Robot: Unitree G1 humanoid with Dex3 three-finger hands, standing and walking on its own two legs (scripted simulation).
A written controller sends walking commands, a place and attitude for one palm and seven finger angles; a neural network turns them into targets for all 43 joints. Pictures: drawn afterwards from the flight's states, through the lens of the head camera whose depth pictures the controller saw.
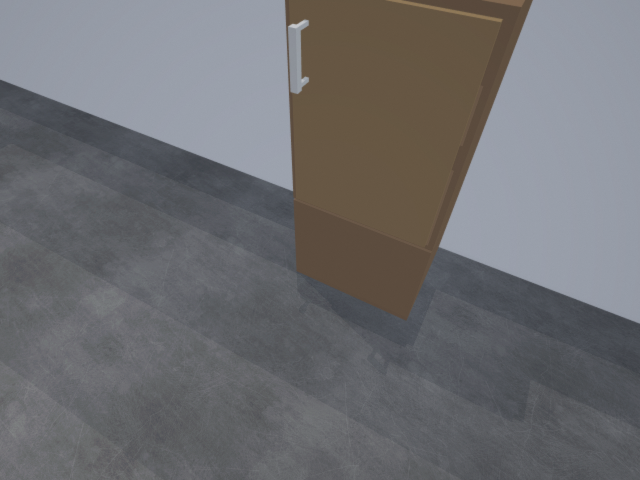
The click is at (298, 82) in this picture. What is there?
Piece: cupboard door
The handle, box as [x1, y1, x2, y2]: [288, 20, 308, 93]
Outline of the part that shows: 308,20 303,20 296,25 291,24 288,26 290,91 295,93 299,92 301,90 301,87 308,81 308,77 304,77 302,79 300,75 300,30 308,25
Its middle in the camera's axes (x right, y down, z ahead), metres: -0.05 -0.40 +0.86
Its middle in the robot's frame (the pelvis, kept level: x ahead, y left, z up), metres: +0.92 +0.09 +0.11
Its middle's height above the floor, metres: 0.89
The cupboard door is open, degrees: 0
